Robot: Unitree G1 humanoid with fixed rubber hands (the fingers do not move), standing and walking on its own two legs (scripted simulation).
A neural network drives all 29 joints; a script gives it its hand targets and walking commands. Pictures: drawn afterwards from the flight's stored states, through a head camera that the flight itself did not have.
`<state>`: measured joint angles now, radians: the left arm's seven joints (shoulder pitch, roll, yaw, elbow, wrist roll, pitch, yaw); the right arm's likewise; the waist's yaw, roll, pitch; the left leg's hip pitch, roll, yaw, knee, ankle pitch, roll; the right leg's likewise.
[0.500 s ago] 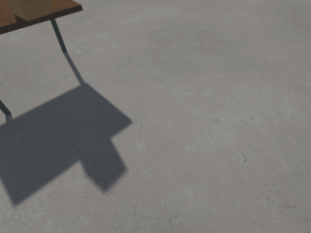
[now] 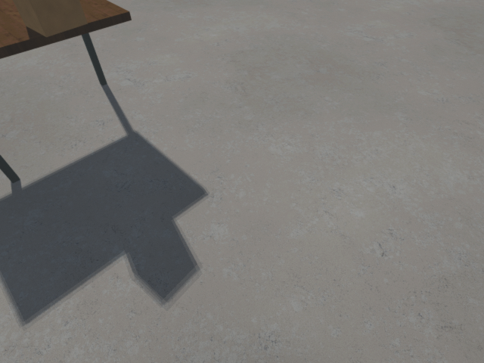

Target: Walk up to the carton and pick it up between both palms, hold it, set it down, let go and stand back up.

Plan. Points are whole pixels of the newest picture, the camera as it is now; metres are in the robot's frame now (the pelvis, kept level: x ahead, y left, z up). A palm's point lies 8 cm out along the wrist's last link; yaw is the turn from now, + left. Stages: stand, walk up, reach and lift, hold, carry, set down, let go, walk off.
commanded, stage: stand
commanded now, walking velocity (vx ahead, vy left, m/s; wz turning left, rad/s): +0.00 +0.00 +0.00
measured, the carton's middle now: out of the picture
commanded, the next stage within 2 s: none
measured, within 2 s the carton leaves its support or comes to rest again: neither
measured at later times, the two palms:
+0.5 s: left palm out of the picture -0.03 +0.18 -0.15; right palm out of the picture -0.04 -0.20 -0.15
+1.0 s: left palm out of the picture -0.02 +0.18 -0.15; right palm out of the picture -0.04 -0.21 -0.15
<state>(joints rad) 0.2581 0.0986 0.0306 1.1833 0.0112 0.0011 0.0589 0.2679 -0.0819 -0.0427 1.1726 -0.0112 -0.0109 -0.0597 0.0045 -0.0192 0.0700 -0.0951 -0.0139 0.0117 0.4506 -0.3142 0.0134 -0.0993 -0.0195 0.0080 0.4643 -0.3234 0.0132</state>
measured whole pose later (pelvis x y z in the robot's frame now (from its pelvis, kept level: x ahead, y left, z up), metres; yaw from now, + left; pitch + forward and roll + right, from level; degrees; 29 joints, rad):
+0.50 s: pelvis +0.00 -0.01 +0.00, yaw +0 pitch -3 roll +0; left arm 0.27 0.08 0.03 1.19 0.01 -0.01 0.05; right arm 0.29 -0.06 -0.04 1.20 -0.01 -0.01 -0.05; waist 0.00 -0.01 0.09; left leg -0.09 0.01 0.00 0.43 -0.30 0.00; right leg -0.08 0.00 0.00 0.44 -0.31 0.00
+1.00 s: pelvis +0.01 -0.02 +0.00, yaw +1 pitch -2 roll +0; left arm 0.28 0.09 0.02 1.18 0.01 -0.01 0.05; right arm 0.31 -0.06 -0.03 1.21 -0.01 0.00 -0.06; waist 0.00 0.00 0.07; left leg -0.08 0.02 -0.01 0.41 -0.30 -0.02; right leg -0.07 0.01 -0.02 0.41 -0.31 -0.02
